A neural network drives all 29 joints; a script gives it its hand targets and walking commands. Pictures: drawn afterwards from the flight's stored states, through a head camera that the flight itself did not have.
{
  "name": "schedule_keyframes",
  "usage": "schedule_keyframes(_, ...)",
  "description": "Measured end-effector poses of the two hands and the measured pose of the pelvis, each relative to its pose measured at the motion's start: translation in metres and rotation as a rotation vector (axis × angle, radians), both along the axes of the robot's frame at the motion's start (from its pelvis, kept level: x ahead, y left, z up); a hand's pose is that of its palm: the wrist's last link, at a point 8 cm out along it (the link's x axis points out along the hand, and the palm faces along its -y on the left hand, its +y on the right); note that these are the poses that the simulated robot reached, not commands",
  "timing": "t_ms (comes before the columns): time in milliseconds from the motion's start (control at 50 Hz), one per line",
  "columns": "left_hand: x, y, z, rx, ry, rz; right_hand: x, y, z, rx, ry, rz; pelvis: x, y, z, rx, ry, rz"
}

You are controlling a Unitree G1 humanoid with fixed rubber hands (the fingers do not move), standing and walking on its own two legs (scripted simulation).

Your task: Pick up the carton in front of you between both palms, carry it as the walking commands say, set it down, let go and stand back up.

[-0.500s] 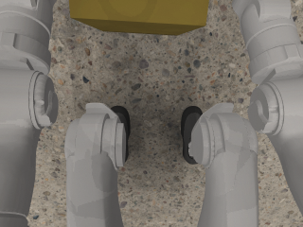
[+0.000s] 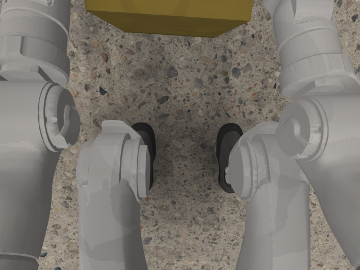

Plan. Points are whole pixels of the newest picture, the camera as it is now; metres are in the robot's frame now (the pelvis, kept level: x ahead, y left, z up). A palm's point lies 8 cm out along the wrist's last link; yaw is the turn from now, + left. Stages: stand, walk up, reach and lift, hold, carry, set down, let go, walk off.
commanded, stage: reach and lift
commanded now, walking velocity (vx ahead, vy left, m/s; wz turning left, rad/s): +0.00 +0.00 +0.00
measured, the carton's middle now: out of the picture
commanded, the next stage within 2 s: none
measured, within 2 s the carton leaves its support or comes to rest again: leaves its support in 0.14 s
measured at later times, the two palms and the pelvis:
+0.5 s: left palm out of the picture +0.51 +0.21 +0.01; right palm out of the picture +0.52 -0.09 +0.01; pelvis -0.01 -0.01 +0.08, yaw +3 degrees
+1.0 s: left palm out of the picture +0.47 +0.19 +0.14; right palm out of the picture +0.49 -0.11 +0.14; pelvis +0.02 -0.01 +0.18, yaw +4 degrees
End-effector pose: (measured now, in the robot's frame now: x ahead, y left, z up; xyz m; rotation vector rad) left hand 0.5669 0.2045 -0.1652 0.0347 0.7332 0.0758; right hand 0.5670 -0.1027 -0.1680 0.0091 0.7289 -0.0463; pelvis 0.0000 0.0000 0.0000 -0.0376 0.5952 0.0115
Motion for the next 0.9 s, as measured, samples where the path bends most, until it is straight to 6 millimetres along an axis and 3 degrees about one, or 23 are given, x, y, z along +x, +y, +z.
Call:
schedule_keyframes(120, -0.004, -0.005, 0.001, -0.012, 0.007, -0.007, 0.004, -0.003, 0.005, -0.03, 0.011, -0.022, 0.006, 0.001, -0.003, 0.005, 0.026, -0.002)
schedule_keyframes(200, -0.011, -0.011, 0.014, 0.018, -0.005, 0.048, 0.001, -0.002, 0.025, -0.041, -0.005, -0.043, 0.009, 0.0, 0.002, 0.001, 0.061, 0.005)
schedule_keyframes(320, -0.026, -0.006, 0.079, -0.014, -0.054, 0.087, -0.015, 0.002, 0.086, -0.02, -0.054, -0.048, 0.007, -0.006, 0.024, -0.002, 0.106, 0.025)
schedule_keyframes(400, -0.044, 0.001, 0.129, -0.016, -0.054, 0.118, -0.027, 0.01, 0.132, -0.001, -0.053, -0.038, 0.002, -0.01, 0.046, 0.004, 0.128, 0.035)
schedule_keyframes(480, -0.058, 0.002, 0.166, -0.012, -0.028, 0.123, -0.041, 0.011, 0.166, -0.009, -0.029, -0.029, -0.005, -0.012, 0.07, 0.003, 0.139, 0.047)
schedule_keyframes(680, -0.068, -0.015, 0.215, -0.012, -0.036, 0.098, -0.056, -0.006, 0.218, -0.017, -0.038, -0.051, -0.013, -0.014, 0.11, 0.004, 0.162, 0.043)
schedule_keyframes(900, -0.085, -0.015, 0.273, -0.022, -0.047, 0.124, -0.067, -0.006, 0.278, -0.012, -0.048, -0.038, 0.006, -0.014, 0.157, 0.015, 0.149, 0.041)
